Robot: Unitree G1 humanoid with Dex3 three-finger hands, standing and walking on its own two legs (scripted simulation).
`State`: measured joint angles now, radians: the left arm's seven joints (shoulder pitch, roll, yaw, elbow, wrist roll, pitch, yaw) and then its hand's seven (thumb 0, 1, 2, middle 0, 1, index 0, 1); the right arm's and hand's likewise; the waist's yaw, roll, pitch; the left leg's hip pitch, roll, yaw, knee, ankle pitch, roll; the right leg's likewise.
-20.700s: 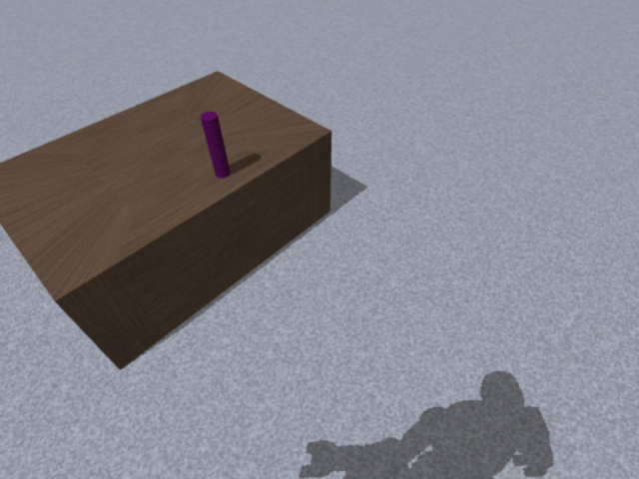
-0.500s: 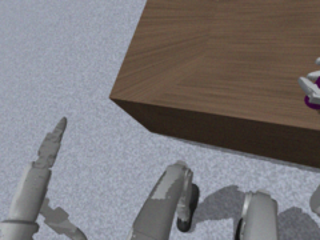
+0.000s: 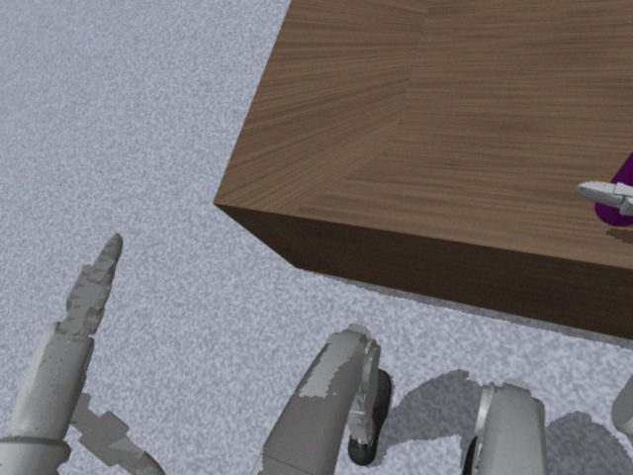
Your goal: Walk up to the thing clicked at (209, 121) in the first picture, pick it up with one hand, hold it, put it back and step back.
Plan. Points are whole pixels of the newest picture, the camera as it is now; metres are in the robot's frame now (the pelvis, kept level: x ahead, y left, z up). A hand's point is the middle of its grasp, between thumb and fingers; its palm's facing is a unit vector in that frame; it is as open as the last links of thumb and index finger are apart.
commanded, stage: withdraw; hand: right
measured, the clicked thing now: out of the picture +0.52 -0.20 -0.03
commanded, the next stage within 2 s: rise in 0.14 s
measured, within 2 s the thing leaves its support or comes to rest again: neither
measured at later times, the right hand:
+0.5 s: hand out of the picture +0.50 -0.29 +0.08, palm faces +0.28 +0.94 -0.22, open 16.7 cm
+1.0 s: hand out of the picture +0.36 -0.24 +0.10, palm faces +0.20 +0.95 -0.25, open 17.0 cm
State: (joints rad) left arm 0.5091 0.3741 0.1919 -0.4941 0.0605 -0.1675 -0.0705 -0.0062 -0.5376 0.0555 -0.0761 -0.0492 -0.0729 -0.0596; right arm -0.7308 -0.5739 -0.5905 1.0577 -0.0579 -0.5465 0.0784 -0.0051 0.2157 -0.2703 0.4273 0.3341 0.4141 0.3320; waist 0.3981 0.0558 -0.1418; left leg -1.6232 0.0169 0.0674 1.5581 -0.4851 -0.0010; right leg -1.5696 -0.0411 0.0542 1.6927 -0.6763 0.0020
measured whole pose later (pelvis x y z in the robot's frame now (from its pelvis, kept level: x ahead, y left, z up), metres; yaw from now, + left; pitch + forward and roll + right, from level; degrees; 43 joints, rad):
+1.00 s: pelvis +0.08 -0.01 +0.17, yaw -3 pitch +12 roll +2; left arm 0.38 0.22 -0.06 0.16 -0.04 0.10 0.05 0.01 0.73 0.80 -0.19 -0.26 -0.19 -0.27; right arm -0.05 -0.29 -0.14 0.56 0.03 0.03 -0.08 -0.01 0.44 -0.11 0.07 0.07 0.06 0.07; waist 0.05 0.01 -0.11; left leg -0.67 0.02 0.05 0.83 -0.37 -0.01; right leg -0.60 -0.03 0.01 0.90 -0.50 0.00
